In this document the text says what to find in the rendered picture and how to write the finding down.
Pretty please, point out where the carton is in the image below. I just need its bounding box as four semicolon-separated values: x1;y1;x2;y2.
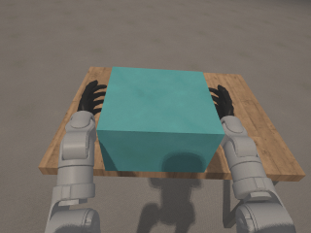
96;66;225;173

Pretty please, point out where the robot left hand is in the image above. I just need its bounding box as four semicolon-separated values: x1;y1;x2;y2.
77;80;107;116

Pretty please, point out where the table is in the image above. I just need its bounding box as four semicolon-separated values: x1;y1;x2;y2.
38;66;306;229

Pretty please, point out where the right robot forearm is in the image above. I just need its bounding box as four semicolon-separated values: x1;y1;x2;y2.
220;116;296;233

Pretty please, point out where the robot right hand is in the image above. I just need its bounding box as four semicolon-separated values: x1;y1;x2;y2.
209;85;234;120

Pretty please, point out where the left robot upper arm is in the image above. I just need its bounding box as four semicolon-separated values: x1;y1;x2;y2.
46;208;101;233

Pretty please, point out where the right robot upper arm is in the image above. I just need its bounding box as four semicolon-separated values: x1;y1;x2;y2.
235;202;295;233

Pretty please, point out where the left robot forearm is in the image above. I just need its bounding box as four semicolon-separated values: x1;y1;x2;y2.
45;111;97;233

